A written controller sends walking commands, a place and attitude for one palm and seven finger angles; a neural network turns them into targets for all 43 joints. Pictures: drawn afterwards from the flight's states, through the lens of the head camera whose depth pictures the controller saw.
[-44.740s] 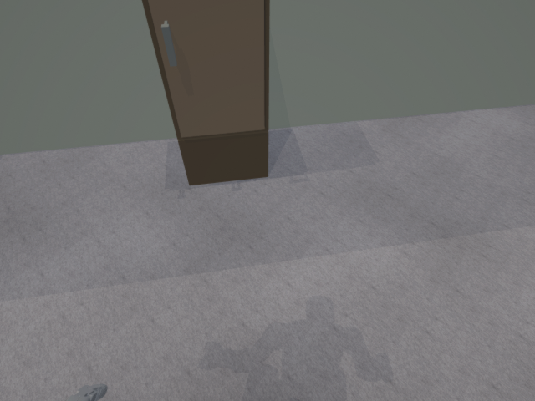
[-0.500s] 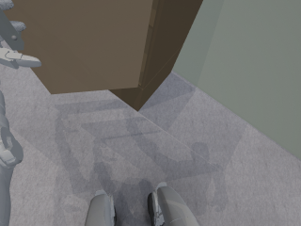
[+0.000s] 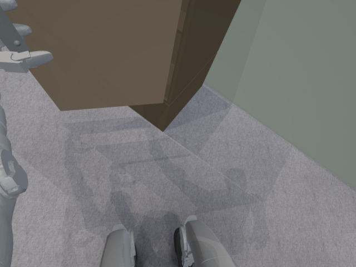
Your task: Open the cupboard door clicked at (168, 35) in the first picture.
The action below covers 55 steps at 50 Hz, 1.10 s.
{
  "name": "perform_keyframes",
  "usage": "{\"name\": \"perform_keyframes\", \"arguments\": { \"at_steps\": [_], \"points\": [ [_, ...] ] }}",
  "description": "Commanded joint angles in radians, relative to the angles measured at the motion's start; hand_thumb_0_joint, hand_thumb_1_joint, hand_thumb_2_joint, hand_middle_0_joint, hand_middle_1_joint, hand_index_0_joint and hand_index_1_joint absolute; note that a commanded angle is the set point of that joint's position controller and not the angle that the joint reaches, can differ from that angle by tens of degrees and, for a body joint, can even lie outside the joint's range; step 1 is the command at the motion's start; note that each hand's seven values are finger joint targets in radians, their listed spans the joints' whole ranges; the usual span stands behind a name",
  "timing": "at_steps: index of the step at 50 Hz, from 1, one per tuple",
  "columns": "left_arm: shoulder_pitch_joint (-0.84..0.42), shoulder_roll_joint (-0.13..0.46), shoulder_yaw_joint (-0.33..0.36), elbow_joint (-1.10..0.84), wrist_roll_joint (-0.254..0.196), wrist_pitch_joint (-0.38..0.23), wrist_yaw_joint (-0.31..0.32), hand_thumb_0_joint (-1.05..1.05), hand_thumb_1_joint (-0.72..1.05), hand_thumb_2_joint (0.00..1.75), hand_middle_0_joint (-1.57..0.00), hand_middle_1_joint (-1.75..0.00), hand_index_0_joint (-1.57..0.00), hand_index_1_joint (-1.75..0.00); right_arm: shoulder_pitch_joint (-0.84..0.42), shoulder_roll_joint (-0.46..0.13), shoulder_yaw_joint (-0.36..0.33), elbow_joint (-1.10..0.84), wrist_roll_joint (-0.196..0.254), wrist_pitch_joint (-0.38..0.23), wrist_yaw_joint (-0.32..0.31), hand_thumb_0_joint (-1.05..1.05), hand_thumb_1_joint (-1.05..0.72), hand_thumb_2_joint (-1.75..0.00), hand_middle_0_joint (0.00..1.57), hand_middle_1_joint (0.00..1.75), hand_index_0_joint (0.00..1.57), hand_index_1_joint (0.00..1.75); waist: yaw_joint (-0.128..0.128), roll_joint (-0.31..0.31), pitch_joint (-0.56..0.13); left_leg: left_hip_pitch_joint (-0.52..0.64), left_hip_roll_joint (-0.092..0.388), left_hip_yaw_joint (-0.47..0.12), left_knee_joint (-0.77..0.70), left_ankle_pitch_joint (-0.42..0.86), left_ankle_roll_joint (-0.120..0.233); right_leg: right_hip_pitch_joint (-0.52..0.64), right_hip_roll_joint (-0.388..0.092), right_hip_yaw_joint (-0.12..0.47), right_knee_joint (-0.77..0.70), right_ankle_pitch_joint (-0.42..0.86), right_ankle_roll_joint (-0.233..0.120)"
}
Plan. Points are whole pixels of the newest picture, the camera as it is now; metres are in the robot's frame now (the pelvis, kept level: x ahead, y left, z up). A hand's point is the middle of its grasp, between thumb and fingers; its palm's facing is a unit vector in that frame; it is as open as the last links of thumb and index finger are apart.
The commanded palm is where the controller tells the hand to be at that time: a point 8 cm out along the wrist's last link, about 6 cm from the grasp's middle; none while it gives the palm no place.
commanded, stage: close the thumb around the handle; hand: left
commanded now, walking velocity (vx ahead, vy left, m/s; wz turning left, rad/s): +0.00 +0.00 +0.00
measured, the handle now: (5, 19) +0.60 +0.27 +0.08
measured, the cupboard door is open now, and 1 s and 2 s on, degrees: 46 61 95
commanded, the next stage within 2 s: pull the door open along its arc in 0.42 s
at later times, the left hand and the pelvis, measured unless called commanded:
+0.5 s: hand (15, 43) +0.55 +0.24 +0.08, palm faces +0.06 -1.00 -0.01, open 5.9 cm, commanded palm +0.53 +0.27 +0.07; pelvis +0.00 +0.00 +0.00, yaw +0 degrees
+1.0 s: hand (26, 82) +0.47 +0.22 +0.08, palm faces +0.01 -1.00 +0.01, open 6.2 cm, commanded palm +0.41 +0.27 +0.07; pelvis +0.02 +0.00 +0.02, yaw -1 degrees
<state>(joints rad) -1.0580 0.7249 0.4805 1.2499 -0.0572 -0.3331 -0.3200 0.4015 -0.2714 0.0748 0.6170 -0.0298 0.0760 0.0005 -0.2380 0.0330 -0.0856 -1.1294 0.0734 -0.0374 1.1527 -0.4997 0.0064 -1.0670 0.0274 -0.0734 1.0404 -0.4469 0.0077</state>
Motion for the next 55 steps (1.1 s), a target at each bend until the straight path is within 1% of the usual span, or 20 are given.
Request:
{"name": "perform_keyframes", "arguments": {
  "at_steps": [1,6,8,11,14,18,20,23,26,28,33,34,37,43,45,48,49,50,53,55],
  "points": [
    [-0.413,0.261,0.025,-0.243,-0.017,-0.081,-0.016,0.00,0.34,0.66,-0.36,-1.29,-0.36,-1.29,0.232,-0.202,-0.079,-0.012,-0.002,-0.002,-0.014,0.00,-0.90,-0.90,0.20,0.30,0.20,0.30,0.005,0.236,-0.587,0.544,-0.021,-0.045,-0.096,0.543,0.018,0.195,0.042,0.013,-0.092,0.371,-0.024],
    [-0.408,0.225,0.002,-0.236,-0.025,-0.081,-0.018,0.00,0.62,0.78,-0.38,-1.32,-0.38,-1.32,0.225,-0.199,-0.080,-0.011,0.000,0.000,-0.013,0.00,-0.90,-0.90,0.20,0.30,0.20,0.30,-0.002,0.230,-0.548,0.540,-0.022,-0.042,-0.103,0.527,0.018,0.182,0.043,0.013,-0.101,0.357,-0.023],
    [-0.403,0.242,0.019,-0.251,-0.026,-0.088,-0.015,0.00,0.73,0.83,-0.39,-1.33,-0.39,-1.33,0.229,-0.201,-0.081,-0.014,-0.002,0.000,-0.013,0.00,-0.90,-0.90,0.20,0.30,0.20,0.30,0.007,0.228,-0.573,0.546,-0.023,-0.045,-0.104,0.539,0.019,0.197,0.045,0.014,-0.095,0.367,-0.027],
    [-0.409,0.197,-0.017,-0.216,-0.025,-0.083,-0.014,0.00,0.90,0.90,-0.40,-1.35,-0.40,-1.35,0.223,-0.198,-0.080,-0.009,0.001,-0.001,-0.013,0.00,-0.90,-0.90,0.20,0.30,0.20,0.30,-0.008,0.214,-0.521,0.536,-0.022,-0.047,-0.109,0.507,0.017,0.162,0.043,0.010,-0.105,0.330,-0.022],
    [-0.416,0.222,-0.001,-0.237,-0.018,-0.092,-0.009,0.00,0.90,0.90,-0.40,-1.35,-0.40,-1.35,0.227,-0.201,-0.082,-0.008,-0.003,-0.001,-0.015,0.00,-0.90,-0.90,0.20,0.30,0.20,0.30,0.002,0.248,-0.565,0.577,-0.020,-0.056,-0.107,0.546,0.011,0.150,0.041,0.008,-0.095,0.336,-0.026],
    [-0.442,0.196,-0.018,-0.217,-0.020,-0.090,-0.006,0.00,0.90,0.90,-0.40,-1.35,-0.40,-1.35,0.229,-0.200,-0.080,-0.003,-0.004,-0.003,-0.016,0.00,-0.90,-0.90,0.20,0.30,0.20,0.30,-0.019,0.213,-0.529,0.550,-0.020,-0.056,-0.101,0.522,0.018,0.137,0.042,0.007,-0.096,0.324,-0.026],
    [-0.440,0.233,-0.001,-0.197,-0.012,-0.085,-0.005,0.00,0.90,0.90,-0.40,-1.35,-0.40,-1.35,0.229,-0.204,-0.080,-0.002,-0.002,-0.001,-0.020,0.00,-0.90,-0.90,0.20,0.30,0.20,0.30,-0.015,0.207,-0.535,0.529,-0.023,-0.052,-0.100,0.506,0.019,0.155,0.040,0.014,-0.098,0.327,-0.022],
    [-0.469,0.213,-0.017,-0.208,-0.015,-0.087,-0.009,0.00,0.90,0.90,-0.40,-1.35,-0.40,-1.35,0.229,-0.201,-0.078,-0.002,-0.005,-0.004,-0.020,0.00,-0.90,-0.90,0.20,0.30,0.20,0.30,-0.019,0.237,-0.537,0.537,-0.023,-0.054,-0.097,0.504,0.019,0.137,0.039,0.012,-0.093,0.316,-0.026],
    [-0.453,0.254,0.000,-0.179,-0.012,-0.074,-0.015,0.00,0.90,0.90,-0.40,-1.35,-0.40,-1.35,0.224,-0.204,-0.072,-0.006,-0.001,-0.003,-0.023,0.00,-0.90,-0.90,0.20,0.30,0.20,0.30,-0.021,0.202,-0.528,0.480,-0.024,-0.043,-0.093,0.475,0.024,0.171,0.038,0.018,-0.095,0.327,-0.020],
    [-0.385,0.298,0.042,-0.195,-0.014,-0.076,-0.025,0.00,0.90,0.90,-0.40,-1.35,-0.40,-1.35,0.226,-0.206,-0.072,-0.021,-0.001,0.000,-0.024,0.00,-0.90,-0.90,0.20,0.30,0.20,0.30,0.015,0.224,-0.565,0.492,-0.027,-0.038,-0.099,0.500,0.022,0.209,0.038,0.019,-0.086,0.350,-0.026],
    [-0.248,0.266,0.052,-0.245,-0.045,-0.070,-0.046,0.00,0.90,0.90,-0.40,-1.35,-0.40,-1.35,0.210,-0.200,-0.079,-0.054,0.008,0.004,-0.016,0.00,-0.90,-0.90,0.20,0.30,0.20,0.30,0.052,0.181,-0.588,0.479,-0.030,-0.024,-0.113,0.511,0.023,0.283,0.042,0.020,-0.087,0.395,-0.024],
    [-0.223,0.263,0.052,-0.268,-0.048,-0.070,-0.048,0.00,0.90,0.90,-0.40,-1.35,-0.40,-1.35,0.204,-0.198,-0.081,-0.060,0.011,0.004,-0.014,0.00,-0.90,-0.90,0.20,0.30,0.20,0.30,0.062,0.200,-0.597,0.496,-0.030,-0.020,-0.119,0.527,0.021,0.288,0.041,0.020,-0.091,0.408,-0.022],
    [-0.117,0.222,0.051,-0.324,-0.071,-0.065,-0.052,0.00,0.90,0.90,-0.40,-1.35,-0.40,-1.35,0.186,-0.194,-0.092,-0.079,0.019,0.007,-0.009,0.00,-0.90,-0.90,0.20,0.30,0.20,0.30,0.081,0.156,-0.577,0.483,-0.034,-0.003,-0.136,0.507,0.024,0.326,0.043,0.022,-0.105,0.416,-0.018],
    [0.167,0.106,0.034,-0.525,-0.129,-0.062,-0.034,0.00,0.90,0.90,-0.40,-1.35,-0.40,-1.35,0.142,-0.179,-0.112,-0.130,0.034,0.007,0.007,0.00,-0.90,-0.90,0.20,0.30,0.20,0.30,0.140,0.135,-0.585,0.549,-0.040,0.014,-0.184,0.597,0.021,0.410,0.044,0.015,-0.126,0.483,-0.024],
    [0.258,0.052,0.020,-0.563,-0.149,-0.061,-0.022,0.00,0.90,0.90,-0.40,-1.35,-0.40,-1.35,0.117,-0.171,-0.117,-0.141,0.038,0.003,0.013,0.00,-0.90,-0.90,0.20,0.30,0.20,0.30,0.150,0.089,-0.532,0.519,-0.044,0.024,-0.201,0.567,0.020,0.435,0.041,0.013,-0.134,0.489,-0.020],
    [0.380,-0.018,-0.003,-0.654,-0.175,-0.074,-0.002,0.00,0.90,0.90,-0.40,-1.35,-0.40,-1.35,0.082,-0.161,-0.123,-0.165,0.046,-0.007,0.017,0.00,-0.90,-0.90,0.20,0.30,0.20,0.30,0.171,0.082,-0.497,0.516,-0.051,0.036,-0.220,0.569,0.019,0.469,0.037,0.015,-0.140,0.500,-0.024],
    [0.397,-0.043,0.119,-0.697,-0.230,-0.066,0.141,0.00,0.90,0.90,-0.40,-1.35,-0.40,-1.35,0.055,-0.128,-0.125,-0.171,0.040,-0.020,0.017,0.00,-0.90,-0.90,0.20,0.30,0.20,0.30,0.241,0.061,-0.486,0.475,-0.054,0.044,-0.230,0.547,0.006,0.483,0.033,0.007,-0.144,0.487,-0.017],
    [0.447,-0.153,0.035,-0.681,-0.214,-0.053,0.211,0.00,0.90,0.90,-0.40,-1.35,-0.40,-1.35,0.042,-0.123,-0.122,-0.167,0.038,-0.031,0.023,0.00,-0.90,-0.90,0.20,0.30,0.20,0.30,0.208,0.057,-0.431,0.463,-0.055,0.047,-0.239,0.519,-0.001,0.463,0.030,0.004,-0.144,0.463,-0.014],
    [0.481,-0.248,0.004,-0.778,-0.168,-0.070,0.387,0.00,0.90,0.90,-0.40,-1.35,-0.40,-1.35,0.025,-0.114,-0.127,-0.152,0.024,-0.047,0.033,0.00,-0.90,-0.90,0.20,0.30,0.20,0.30,0.209,0.010,-0.404,0.451,-0.052,0.042,-0.245,0.500,-0.011,0.463,0.024,-0.001,-0.132,0.442,-0.020],
    [0.506,-0.329,-0.038,-0.829,-0.120,-0.083,0.499,0.00,0.90,0.90,-0.40,-1.35,-0.40,-1.35,0.004,-0.100,-0.127,-0.148,0.007,-0.052,0.040,0.00,-0.90,-0.90,0.20,0.30,0.20,0.30,0.217,0.046,-0.419,0.472,-0.053,0.047,-0.246,0.517,-0.019,0.461,0.014,0.004,-0.119,0.444,-0.023]
  ]
}}
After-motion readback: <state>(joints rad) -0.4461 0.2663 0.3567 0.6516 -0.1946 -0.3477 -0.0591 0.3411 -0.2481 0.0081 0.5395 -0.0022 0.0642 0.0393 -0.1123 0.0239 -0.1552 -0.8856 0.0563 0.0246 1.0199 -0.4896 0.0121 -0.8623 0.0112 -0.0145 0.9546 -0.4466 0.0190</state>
